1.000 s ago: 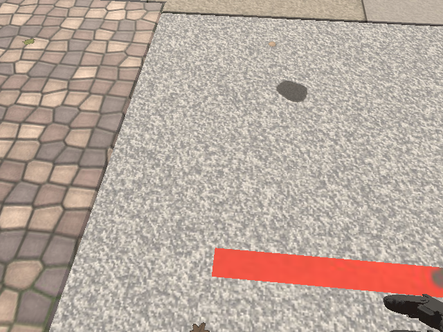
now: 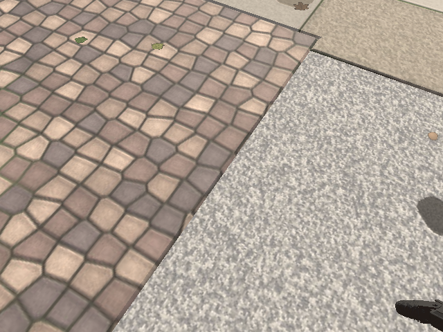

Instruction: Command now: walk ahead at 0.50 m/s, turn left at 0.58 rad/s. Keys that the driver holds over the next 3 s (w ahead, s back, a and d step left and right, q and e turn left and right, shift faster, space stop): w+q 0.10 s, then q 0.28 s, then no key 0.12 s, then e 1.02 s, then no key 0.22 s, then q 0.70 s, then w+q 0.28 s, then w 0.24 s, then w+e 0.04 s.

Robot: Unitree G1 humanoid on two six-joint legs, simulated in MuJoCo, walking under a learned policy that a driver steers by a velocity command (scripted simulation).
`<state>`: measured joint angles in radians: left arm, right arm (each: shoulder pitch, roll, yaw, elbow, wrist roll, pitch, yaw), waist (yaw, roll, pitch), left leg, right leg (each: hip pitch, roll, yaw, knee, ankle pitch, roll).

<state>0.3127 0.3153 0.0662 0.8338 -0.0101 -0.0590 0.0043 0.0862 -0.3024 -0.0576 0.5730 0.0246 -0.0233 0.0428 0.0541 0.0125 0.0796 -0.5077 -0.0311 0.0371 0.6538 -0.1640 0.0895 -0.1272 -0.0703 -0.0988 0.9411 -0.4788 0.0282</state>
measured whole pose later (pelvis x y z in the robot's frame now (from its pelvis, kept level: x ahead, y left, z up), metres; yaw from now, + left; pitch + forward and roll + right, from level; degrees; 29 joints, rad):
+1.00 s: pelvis +0.27 -0.02 +0.02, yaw +7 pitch +1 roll +0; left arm 0.17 0.32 0.08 0.71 -0.03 0.05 -0.03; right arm 0.17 -0.28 -0.07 0.71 0.00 0.03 -0.05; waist -0.01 0.00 0.05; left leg -0.21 0.06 0.05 0.52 -0.32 -0.03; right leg -0.41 -0.01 -0.02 0.80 -0.41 0.05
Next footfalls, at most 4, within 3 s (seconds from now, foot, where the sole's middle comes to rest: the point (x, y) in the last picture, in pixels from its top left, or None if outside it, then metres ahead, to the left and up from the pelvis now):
0.40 right None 0.39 -0.08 -0.75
0.72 left None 0.26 0.13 -0.75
1.06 right None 0.34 -0.13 -0.75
1.52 left None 0.36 0.09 -0.75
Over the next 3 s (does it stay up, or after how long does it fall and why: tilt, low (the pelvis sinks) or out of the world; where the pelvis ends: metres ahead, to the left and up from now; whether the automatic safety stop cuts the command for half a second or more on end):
stays up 0.41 0.00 0.03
